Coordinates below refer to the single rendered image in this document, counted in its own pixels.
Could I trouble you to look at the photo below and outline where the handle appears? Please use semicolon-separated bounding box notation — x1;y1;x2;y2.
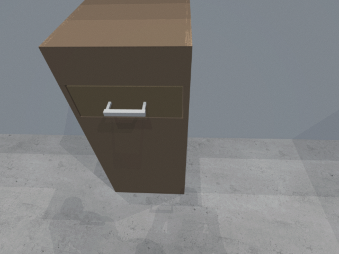
103;102;147;117

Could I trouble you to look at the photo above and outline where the drawer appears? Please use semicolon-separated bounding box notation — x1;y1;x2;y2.
67;85;183;117

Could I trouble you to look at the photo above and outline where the cabinet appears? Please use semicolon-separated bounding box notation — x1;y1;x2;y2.
38;0;192;194

